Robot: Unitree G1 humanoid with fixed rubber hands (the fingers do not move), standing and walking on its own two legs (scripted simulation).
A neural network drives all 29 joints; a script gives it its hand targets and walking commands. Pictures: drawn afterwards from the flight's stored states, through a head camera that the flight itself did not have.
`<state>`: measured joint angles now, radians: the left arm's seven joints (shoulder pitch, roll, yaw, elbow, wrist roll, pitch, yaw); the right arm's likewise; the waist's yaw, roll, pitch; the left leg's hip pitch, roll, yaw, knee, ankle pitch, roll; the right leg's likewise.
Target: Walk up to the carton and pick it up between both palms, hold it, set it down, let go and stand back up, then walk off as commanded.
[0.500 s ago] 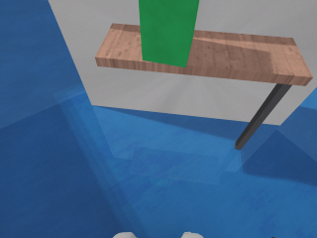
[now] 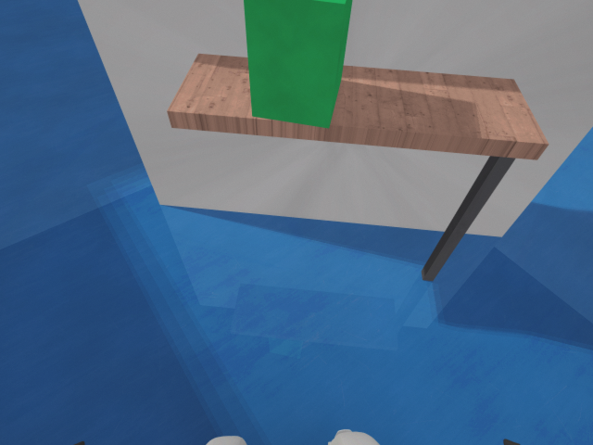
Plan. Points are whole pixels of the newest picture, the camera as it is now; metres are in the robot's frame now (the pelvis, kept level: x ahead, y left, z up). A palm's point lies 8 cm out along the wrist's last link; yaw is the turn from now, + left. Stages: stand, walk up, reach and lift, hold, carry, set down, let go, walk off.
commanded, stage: walk off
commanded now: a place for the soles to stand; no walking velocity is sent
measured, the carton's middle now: (301, 44) +0.89 +0.01 +0.09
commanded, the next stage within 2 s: stand in 0.38 s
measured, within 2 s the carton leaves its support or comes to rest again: neither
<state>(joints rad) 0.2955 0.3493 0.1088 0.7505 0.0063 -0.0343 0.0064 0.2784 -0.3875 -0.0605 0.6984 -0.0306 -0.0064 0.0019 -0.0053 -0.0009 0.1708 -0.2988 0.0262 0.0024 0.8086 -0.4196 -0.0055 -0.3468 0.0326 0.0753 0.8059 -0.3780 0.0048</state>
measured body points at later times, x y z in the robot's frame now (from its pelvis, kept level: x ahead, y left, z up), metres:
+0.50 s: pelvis -0.02 -0.01 +0.00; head +0.02 +0.00 +0.45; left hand +0.07 +0.30 -0.11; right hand +0.07 -0.32 -0.10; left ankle +0.01 +0.12 -0.71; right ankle +0.03 -0.13 -0.71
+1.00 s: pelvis -0.02 +0.00 +0.00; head +0.02 +0.00 +0.45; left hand +0.08 +0.31 -0.11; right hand +0.07 -0.31 -0.10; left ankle +0.01 +0.12 -0.71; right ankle +0.03 -0.13 -0.71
